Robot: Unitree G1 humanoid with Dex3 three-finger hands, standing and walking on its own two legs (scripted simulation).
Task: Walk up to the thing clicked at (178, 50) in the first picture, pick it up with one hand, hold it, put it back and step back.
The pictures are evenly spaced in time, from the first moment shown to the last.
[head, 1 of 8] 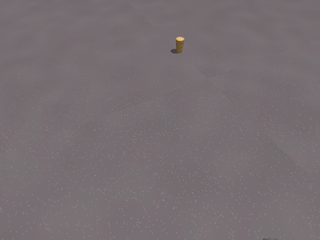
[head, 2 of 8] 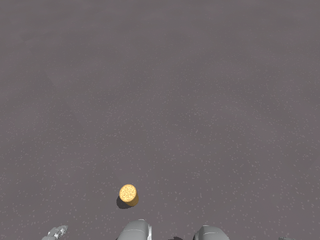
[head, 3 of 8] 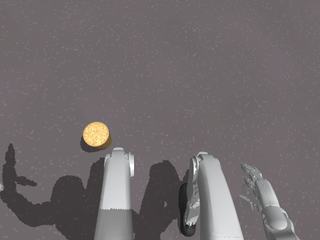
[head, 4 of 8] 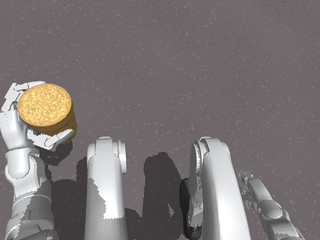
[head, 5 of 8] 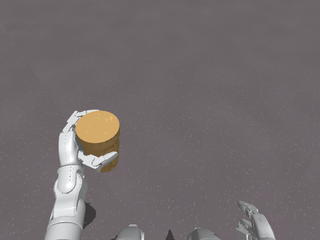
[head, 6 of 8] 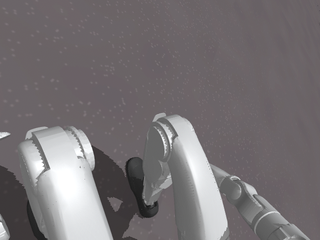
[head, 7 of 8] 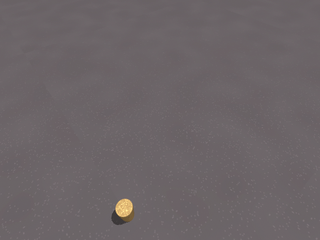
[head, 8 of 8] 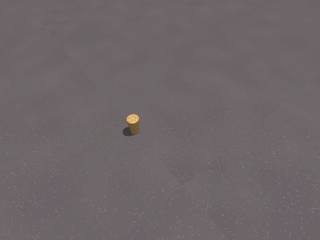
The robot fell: no
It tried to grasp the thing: yes
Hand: left
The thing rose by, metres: 0.70
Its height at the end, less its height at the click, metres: +0.00
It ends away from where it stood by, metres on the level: 0.01
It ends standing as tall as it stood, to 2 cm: yes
